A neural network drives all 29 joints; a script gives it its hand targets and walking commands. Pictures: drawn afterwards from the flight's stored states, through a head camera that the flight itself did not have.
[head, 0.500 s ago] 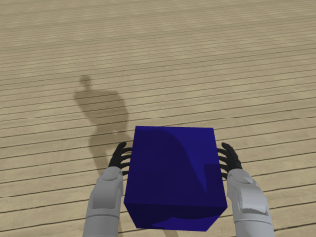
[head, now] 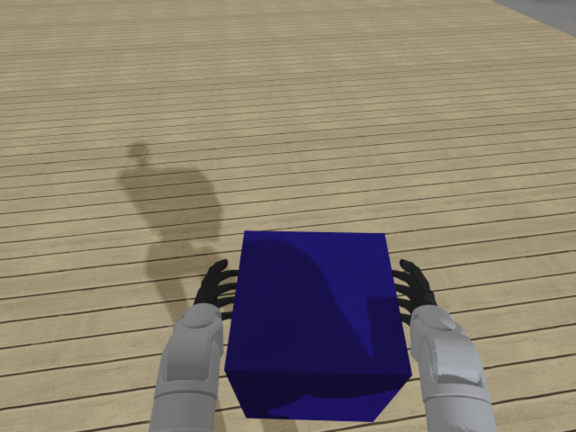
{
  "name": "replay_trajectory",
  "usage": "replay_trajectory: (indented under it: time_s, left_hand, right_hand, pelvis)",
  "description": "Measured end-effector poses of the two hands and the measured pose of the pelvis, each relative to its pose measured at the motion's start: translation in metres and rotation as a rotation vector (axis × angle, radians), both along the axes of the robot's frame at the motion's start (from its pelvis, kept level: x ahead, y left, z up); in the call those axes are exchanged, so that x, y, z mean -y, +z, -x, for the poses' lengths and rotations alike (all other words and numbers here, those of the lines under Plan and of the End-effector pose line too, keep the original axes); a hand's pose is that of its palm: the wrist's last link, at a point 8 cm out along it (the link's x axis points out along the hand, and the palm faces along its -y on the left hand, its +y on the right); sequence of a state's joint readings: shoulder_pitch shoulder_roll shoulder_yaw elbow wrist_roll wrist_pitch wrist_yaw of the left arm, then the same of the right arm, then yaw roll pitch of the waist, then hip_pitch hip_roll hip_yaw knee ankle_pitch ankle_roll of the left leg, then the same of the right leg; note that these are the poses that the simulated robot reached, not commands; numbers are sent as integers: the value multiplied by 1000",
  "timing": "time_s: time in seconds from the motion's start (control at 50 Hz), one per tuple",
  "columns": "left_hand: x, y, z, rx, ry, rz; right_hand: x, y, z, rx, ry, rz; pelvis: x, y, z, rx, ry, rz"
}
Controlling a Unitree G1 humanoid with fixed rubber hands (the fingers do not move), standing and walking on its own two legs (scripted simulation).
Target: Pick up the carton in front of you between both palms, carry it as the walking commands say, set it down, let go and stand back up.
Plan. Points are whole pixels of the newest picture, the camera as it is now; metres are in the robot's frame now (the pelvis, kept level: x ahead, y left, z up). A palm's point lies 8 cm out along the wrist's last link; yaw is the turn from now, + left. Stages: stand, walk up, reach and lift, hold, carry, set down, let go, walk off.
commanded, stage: carry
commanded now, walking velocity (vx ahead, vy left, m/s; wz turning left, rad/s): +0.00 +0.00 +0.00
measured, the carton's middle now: (311, 330) +0.30 +0.00 -0.04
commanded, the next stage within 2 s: hold in 1.38 s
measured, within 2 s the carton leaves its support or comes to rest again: neither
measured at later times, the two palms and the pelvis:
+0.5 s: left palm (211, 319) +0.28 +0.14 +0.04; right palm (427, 324) +0.28 -0.15 +0.04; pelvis -0.01 +0.00 +0.00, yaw +0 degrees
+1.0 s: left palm (205, 342) +0.24 +0.14 +0.04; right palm (435, 348) +0.24 -0.15 +0.04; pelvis -0.05 +0.00 +0.00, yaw +0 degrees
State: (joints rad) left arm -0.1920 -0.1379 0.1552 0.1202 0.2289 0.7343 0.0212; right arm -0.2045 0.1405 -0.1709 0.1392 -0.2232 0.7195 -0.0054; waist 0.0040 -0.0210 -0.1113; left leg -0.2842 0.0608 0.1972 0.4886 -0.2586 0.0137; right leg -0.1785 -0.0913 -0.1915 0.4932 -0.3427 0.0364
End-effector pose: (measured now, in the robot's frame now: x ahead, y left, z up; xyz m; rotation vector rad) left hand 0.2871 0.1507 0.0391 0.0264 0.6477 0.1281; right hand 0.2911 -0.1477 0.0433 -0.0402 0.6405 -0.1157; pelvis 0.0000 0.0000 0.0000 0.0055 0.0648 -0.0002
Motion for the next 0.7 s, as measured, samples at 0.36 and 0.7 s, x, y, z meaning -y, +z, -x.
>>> replay_trajectory:
  time_s: [0.36, 0.7]
  left_hand:
    - [6, -5, -3, -1, -14, -12]
    - [7, 2, 27, -1, -11, -7]
  right_hand:
    - [6, -8, 1, -1, -9, -5]
    - [7, -1, 31, -1, -12, -7]
  pelvis:
    - [3, -4, -4, 2, -4, 1]
    - [4, -1, 27, 31, -3, 5]
